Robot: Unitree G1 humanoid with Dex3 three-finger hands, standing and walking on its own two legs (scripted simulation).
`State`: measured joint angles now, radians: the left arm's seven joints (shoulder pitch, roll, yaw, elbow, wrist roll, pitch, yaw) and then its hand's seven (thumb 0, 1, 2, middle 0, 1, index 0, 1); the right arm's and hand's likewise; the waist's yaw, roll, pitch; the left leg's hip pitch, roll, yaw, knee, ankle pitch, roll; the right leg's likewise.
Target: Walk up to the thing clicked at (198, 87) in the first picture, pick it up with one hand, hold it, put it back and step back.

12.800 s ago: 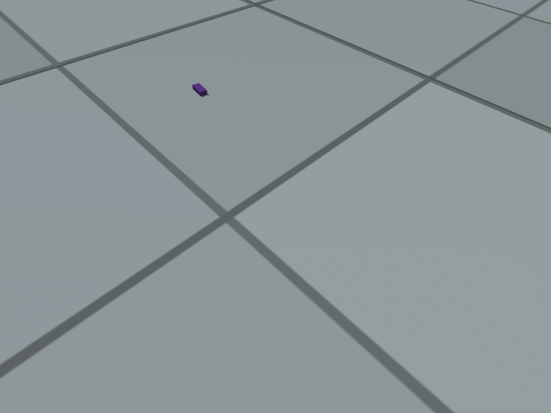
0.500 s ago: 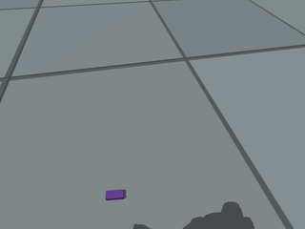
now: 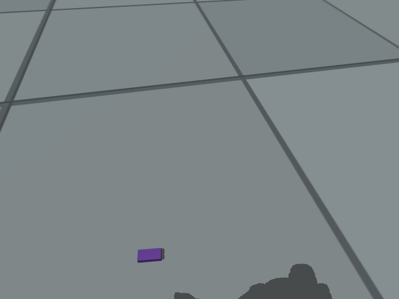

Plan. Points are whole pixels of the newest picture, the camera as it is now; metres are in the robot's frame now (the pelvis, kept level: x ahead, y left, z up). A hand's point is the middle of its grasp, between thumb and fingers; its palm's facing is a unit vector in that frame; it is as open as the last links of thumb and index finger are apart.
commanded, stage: stand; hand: left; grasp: from above
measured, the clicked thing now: (149, 255) +0.44 +0.22 -0.77
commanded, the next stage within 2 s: rise first in 0.62 s
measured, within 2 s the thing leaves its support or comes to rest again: neither
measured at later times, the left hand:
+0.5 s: hand out of the picture +0.07 +0.25 -0.16, palm faces -0.03 -0.94 -0.34, open 7.4 cm
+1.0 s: hand out of the picture +0.14 +0.26 -0.17, palm faces -0.03 -0.93 -0.36, open 9.5 cm
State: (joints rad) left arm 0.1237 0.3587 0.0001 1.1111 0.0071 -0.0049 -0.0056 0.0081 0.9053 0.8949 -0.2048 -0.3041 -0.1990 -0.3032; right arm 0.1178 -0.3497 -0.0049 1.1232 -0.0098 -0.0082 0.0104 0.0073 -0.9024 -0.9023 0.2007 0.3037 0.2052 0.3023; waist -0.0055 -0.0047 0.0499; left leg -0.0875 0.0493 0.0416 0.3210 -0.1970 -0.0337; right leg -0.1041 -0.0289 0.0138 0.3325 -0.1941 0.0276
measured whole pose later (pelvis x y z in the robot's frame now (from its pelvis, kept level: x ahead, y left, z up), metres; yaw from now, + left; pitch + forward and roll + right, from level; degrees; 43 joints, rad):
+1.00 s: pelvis -0.02 +0.00 -0.02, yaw +1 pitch +6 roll +0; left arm -0.03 0.33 0.15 0.99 0.14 0.01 -0.03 0.01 0.37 0.92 -0.18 -0.73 -0.17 -0.73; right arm 0.23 -0.24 -0.03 0.78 0.02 -0.05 -0.01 0.01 -0.90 -0.90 0.20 0.30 0.20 0.30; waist -0.03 -0.02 0.01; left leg -0.43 0.05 0.01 0.62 -0.30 -0.03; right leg -0.43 -0.04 0.00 0.61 -0.29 0.03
